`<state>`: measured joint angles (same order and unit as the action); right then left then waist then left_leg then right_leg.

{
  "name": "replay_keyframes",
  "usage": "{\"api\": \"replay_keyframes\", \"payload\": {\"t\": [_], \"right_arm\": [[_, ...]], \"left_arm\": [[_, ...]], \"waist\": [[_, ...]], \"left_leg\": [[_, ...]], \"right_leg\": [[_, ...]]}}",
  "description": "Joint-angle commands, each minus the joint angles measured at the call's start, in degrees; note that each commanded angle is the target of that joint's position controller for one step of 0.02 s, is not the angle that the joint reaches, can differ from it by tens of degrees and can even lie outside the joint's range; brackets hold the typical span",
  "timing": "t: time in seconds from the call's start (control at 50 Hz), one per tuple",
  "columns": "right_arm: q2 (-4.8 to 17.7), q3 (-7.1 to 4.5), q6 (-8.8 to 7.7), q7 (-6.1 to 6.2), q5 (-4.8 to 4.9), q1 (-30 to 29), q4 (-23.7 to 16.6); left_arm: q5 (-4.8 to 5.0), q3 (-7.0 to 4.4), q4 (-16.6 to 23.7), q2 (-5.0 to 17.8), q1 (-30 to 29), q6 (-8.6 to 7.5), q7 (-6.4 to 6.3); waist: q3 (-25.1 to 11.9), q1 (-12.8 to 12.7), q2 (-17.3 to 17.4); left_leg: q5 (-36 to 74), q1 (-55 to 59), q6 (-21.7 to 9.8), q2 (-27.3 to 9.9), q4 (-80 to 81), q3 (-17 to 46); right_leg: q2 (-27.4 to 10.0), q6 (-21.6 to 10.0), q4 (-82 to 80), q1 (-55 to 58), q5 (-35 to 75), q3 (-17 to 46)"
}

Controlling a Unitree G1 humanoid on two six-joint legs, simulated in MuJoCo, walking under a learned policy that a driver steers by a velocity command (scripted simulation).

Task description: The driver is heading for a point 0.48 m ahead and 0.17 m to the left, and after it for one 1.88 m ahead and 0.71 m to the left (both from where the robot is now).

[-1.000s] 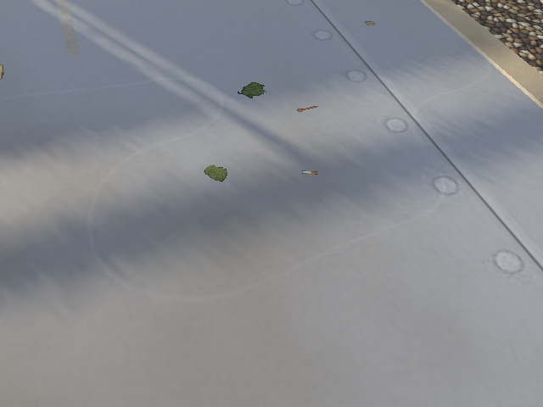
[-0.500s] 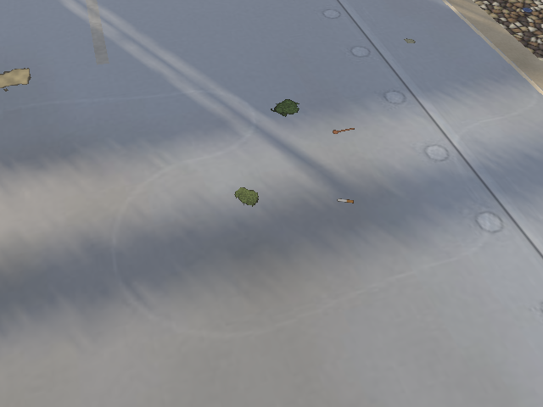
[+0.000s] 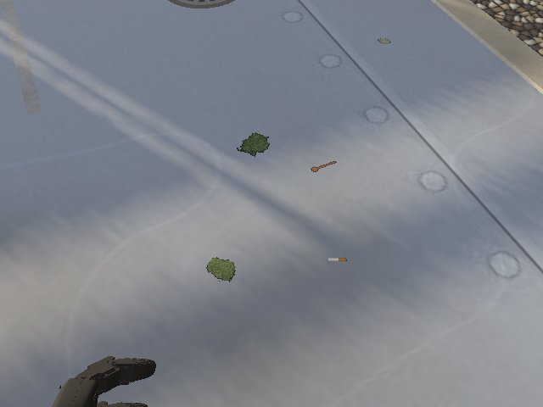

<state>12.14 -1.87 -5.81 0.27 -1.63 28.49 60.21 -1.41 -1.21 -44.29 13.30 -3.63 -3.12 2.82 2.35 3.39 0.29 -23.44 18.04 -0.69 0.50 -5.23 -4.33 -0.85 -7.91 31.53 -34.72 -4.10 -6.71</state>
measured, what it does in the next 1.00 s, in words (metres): walks ahead, turning left: right foot, then left foot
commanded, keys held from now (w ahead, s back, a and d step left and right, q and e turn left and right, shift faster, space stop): w+shift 0.02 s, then w+q+shift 0.34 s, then q+shift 0.58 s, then shift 0.06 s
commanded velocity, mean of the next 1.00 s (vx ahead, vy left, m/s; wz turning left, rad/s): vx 0.57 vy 0.00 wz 0.74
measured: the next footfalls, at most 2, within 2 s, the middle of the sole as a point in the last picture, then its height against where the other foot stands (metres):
right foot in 0.02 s outside the picture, level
left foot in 0.48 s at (241, 326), level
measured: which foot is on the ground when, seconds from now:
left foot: down 0.00-0.04, up 0.06-0.46, down 0.48-0.90, up 0.92-1.00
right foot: up 0.00-0.00, down 0.02-0.48, up 0.50-0.90, down 0.92-1.00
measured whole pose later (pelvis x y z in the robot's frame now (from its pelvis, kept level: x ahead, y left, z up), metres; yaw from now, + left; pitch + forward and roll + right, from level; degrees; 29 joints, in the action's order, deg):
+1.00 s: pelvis +0.71 +0.05 +0.01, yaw +48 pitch +2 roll -2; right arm 18.9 -5.0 2.6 1.1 1.2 9.1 34.0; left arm -1.3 -3.3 -35.8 14.9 2.7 -3.2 -2.2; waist 2.8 2.0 0.4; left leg -33.0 -26.5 1.9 10.3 -68.5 11.1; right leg 4.1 0.5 28.5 -27.1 -3.7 4.7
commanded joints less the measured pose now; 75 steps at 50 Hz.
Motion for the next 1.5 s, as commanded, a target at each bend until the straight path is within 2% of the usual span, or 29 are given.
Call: {"api": "replay_keyframes", "payload": {"t": [0.02, 0.04, 0.06, 0.08, 0.14, 0.22, 0.32, 0.4, 0.44, 0.48, 0.5, 0.52, 0.54, 0.58, 0.62, 0.72, 0.86, 0.9, 0.92, 0.94, 0.96, 1.02, 1.08, 1.22, 1.24, 1.26, 1.28, 1.36, 1.5], "right_arm": [[12.4, -2.57, 1.06, 1.02, -1.01, -3.0, -3.3], [1.2, -0.02, 0.58, -1.20, 2.00, 4.5, -6.3], [5.1, -0.82, -0.67, -1.09, 2.44, 0.0, -6.4], [7.5, -1.68, -0.72, -0.62, 2.73, -8.3, -9.1], [4.7, -0.99, 0.77, -1.53, 0.44, -8.9, -9.1], [3.0, -0.65, 4.28, -3.48, 0.60, -14.2, -12.2], [3.5, 0.11, 4.04, -4.12, 1.09, -26.3, -16.9], [4.4, 0.62, 3.15, -4.67, 0.11, -26.6, -17.8], [7.2, -0.57, 3.04, -4.20, -0.09, -12.8, -13.9], [11.7, -3.45, 2.96, -1.71, 0.33, 5.8, -8.6], [18.1, -5.14, 3.01, -1.25, 4.02, -0.9, -11.9], [21.7, -5.20, 1.92, -1.91, 0.26, -4.7, -15.6], [19.6, -5.95, 1.91, -2.24, -0.26, -7.7, -18.4], [13.0, -4.52, 1.24, -2.42, 2.81, -17.5, -20.5], [11.9, -4.17, 1.38, -1.76, 2.75, -20.8, -23.0], [14.3, -5.92, 5.36, 2.20, 3.72, -16.3, -23.7], [10.8, -5.69, 8.28, 3.77, 2.89, -16.8, -27.9], [8.8, -4.59, 8.04, 2.77, 2.67, -20.6, -30.5], [3.9, -2.95, 8.00, 2.37, 1.70, -16.4, -31.0], [8.9, -3.76, 7.42, 0.87, 2.90, -7.9, -31.7], [14.7, -4.94, 7.30, -0.11, 3.01, -7.3, -29.5], [14.2, -4.50, 9.25, 0.93, 2.59, -15.7, -28.9], [8.3, -2.08, 8.52, 0.89, 2.55, -15.8, -29.1], [8.4, -2.04, 8.00, -0.10, 1.05, -12.8, -25.4], [11.4, -2.84, 8.09, 0.24, 0.42, -11.2, -25.9], [17.5, -4.38, 8.24, 0.62, -1.61, -10.0, -25.5], [18.2, -5.00, 7.86, 0.67, -2.62, -11.9, -25.6], [8.1, -1.91, 5.19, 2.10, 0.29, -25.9, -28.5], [12.0, -4.02, 6.85, 3.26, 0.69, -19.1, -25.7]], "left_arm": [[-0.88, -4.52, -5.9, 12.1, 31.1, -0.74, -2.28], [-3.07, -6.39, -6.2, 18.8, 33.6, -1.22, -2.71], [-1.88, -6.04, -6.1, 15.4, 31.9, -1.23, -1.78], [-1.88, -5.46, -6.4, 13.0, 25.1, -1.71, -1.68], [-1.25, -2.95, -8.2, 3.8, 21.2, -3.27, -1.56], [0.34, -2.77, -9.6, 4.0, 21.9, -4.83, -1.64], [0.45, -1.95, -10.7, 3.7, 27.3, -5.83, -2.06], [0.88, -2.07, -9.8, 8.1, 28.3, -4.86, -5.04], [1.12, -3.09, -8.0, 11.9, 26.0, -3.35, -6.45], [1.41, -4.13, -6.1, 12.7, 19.9, -2.03, -5.31], [0.33, -1.88, -0.8, 4.9, 17.0, -3.71, -4.22], [1.82, -1.16, 2.5, 3.6, 24.1, -5.59, -3.66], [2.57, -1.64, 4.4, 7.3, 20.9, -6.60, -3.50], [2.55, -2.65, 4.9, 8.5, 17.4, -5.84, -4.10], [1.28, -3.75, 5.4, 10.2, 18.6, -3.37, -4.41], [0.30, -2.65, 11.2, 4.9, 8.5, -1.56, -5.55], [1.45, -3.84, 13.2, 8.8, 1.2, -2.41, -4.03], [0.79, -4.29, 10.8, 9.2, 8.9, -3.18, -4.23], [-0.13, -4.35, 11.4, 10.5, 10.7, -2.51, -4.92], [-1.49, -4.29, 11.4, 11.0, 13.1, -1.67, -5.08], [-0.14, -4.83, 12.7, 10.2, 10.6, -1.24, -5.22], [0.36, -3.36, 13.7, 7.8, 7.9, 1.42, -5.66], [-0.10, -4.21, 12.2, 10.4, 7.6, 2.78, -5.28], [2.73, -4.13, 8.7, 10.2, 14.3, 3.72, -3.25], [2.49, -3.95, 8.8, 9.5, 15.0, 3.24, -3.03], [2.77, -3.35, 11.8, 6.7, 12.0, 2.39, -2.69], [2.79, -4.64, 12.9, 10.4, 9.7, 1.72, -3.17], [2.42, -6.28, 7.4, 10.9, 21.1, 5.07, -5.23], [2.47, -3.18, 14.3, 5.1, 12.3, 5.59, -1.80]], "waist": [[-14.6, -18.0, 6.0], [-23.6, -10.7, -12.4], [-25.4, -11.7, -8.9], [-12.2, -9.5, -5.6], [-1.2, -3.7, -1.0], [3.8, -1.4, -2.5], [8.2, -3.8, -1.4], [5.0, -1.5, -2.4], [-3.2, 4.7, -4.8], [-10.7, 13.2, -2.1], [-8.0, 6.3, 15.7], [-23.4, 0.8, 11.2], [-26.8, 2.0, 0.9], [-8.4, -5.4, -12.2], [-3.8, -8.2, -9.7], [-9.5, -4.6, -1.4], [-9.1, -2.0, 8.6], [-12.5, -5.9, 5.6], [-17.8, -3.3, -5.6], [-24.5, 0.7, -16.9], [-22.9, -0.4, -14.8], [-10.6, -2.9, -2.3], [-9.3, -2.2, -5.5], [-8.3, -1.8, -10.7], [-7.9, -0.8, -7.7], [-7.7, -0.4, 8.3], [-5.7, 0.8, 13.7], [-2.6, -5.8, 9.2], [-5.6, -0.6, 8.3]], "left_leg": [[64.7, -21.0, -6.7, -11.2, -47.3, -0.9], [17.5, -48.8, -4.7, -1.8, -72.3, 1.7], [-1.3, -54.9, -7.0, 1.7, -78.7, 10.6], [5.8, -59.8, -7.8, -2.2, -79.2, 10.1], [13.3, -51.3, -7.4, -8.2, -70.8, 10.6], [18.4, -57.9, -4.7, -9.8, -67.7, 7.8], [30.2, -59.4, -6.1, -5.8, -49.6, -1.6], [33.0, -50.6, -8.3, 1.4, -33.7, -9.8], [30.1, -34.8, -9.2, 6.5, -31.2, -9.9], [32.2, -15.2, -13.8, 3.7, -25.6, -0.4], [56.4, -2.6, -15.0, -5.3, -28.7, 16.0], [61.2, 8.0, -27.2, -16.6, -25.5, 42.6], [43.4, 6.1, -28.9, -18.2, -17.4, 48.8], [31.5, -15.0, -23.7, -13.1, -11.1, 41.2], [42.3, -30.0, -20.4, -8.5, -10.5, 33.3], [55.6, -35.8, -11.3, 3.2, -19.2, 22.5], [30.7, -31.0, -4.0, 3.8, -26.6, 32.9], [17.8, -34.3, -2.7, 5.9, -40.0, 30.9], [-12.1, -45.2, -0.5, 11.5, -53.7, 22.9], [-21.6, -53.7, 2.1, 11.1, -65.4, 19.2], [-16.6, -56.3, 4.8, 5.4, -73.4, 16.3], [-5.6, -55.2, 6.2, 2.5, -73.7, 11.9], [-4.8, -46.5, 5.0, 2.5, -59.6, 6.2], [8.9, -23.9, -0.9, 2.9, -21.9, 3.8], [7.8, -17.7, -3.7, -3.1, -20.5, 8.9], [5.1, -19.9, -10.4, -18.0, -15.2, 23.3], [8.0, -29.8, -16.5, -25.2, -9.9, 30.2], [22.9, -31.7, -10.3, -16.3, -12.2, 13.0], [28.2, -22.5, -11.4, -18.6, -15.9, 4.5]], "right_leg": [[0.3, -3.9, 0.8, 41.6, -12.0, 3.9], [-19.7, -10.2, -4.4, 63.1, -38.1, 36.4], [-21.8, -7.6, -17.8, 59.9, -49.0, 54.1], [-19.3, -4.3, -18.7, 49.5, -41.9, 43.1], [-13.5, 1.8, -21.0, 26.2, -19.3, 19.9], [-12.0, 4.6, -26.8, 21.9, -12.7, 7.3], [-6.8, 7.6, -28.3, 26.1, 15.8, -7.8], [-8.7, 9.0, -18.4, 37.7, 56.1, -11.8], [-10.6, 9.4, 0.3, 37.7, 67.7, -10.7], [-8.1, 9.3, 35.4, 27.7, 39.6, -8.5], [4.9, 11.9, 58.5, 4.5, -27.8, -2.4], [7.6, 12.5, 70.2, -5.9, -33.5, 13.0], [5.3, 10.4, 66.8, -6.9, -29.5, 18.7], [1.1, 9.7, 55.9, -8.2, -24.3, 16.3], [-1.5, 11.7, 47.6, -1.3, -22.1, 15.8], [3.8, 14.1, 19.2, 5.0, -7.5, 11.7], [6.5, 12.0, -3.6, 10.2, 3.9, 16.0], [-0.2, 7.9, -12.7, 24.4, 14.7, 18.4], [-13.5, 1.3, -8.0, 39.5, 32.6, 29.8], [-27.4, -10.7, -7.7, 46.8, 35.1, 47.2], [-27.2, -13.0, -7.9, 43.1, 25.4, 50.1], [-13.4, -4.9, -10.0, 26.8, 10.8, 29.8], [-8.2, -4.0, -13.0, 19.2, 14.4, 20.3], [-6.1, -0.1, -14.2, 10.0, -15.9, 22.9], [-3.9, 3.9, -10.8, 2.9, -22.7, 22.0], [3.2, 7.5, 3.1, -5.0, -26.0, 12.1], [2.9, 9.7, 17.4, -4.8, -29.2, 9.6], [0.9, 13.2, 42.4, -5.9, -19.2, 10.6], [-3.8, 14.0, 21.6, -1.4, -15.8, 4.9]]}}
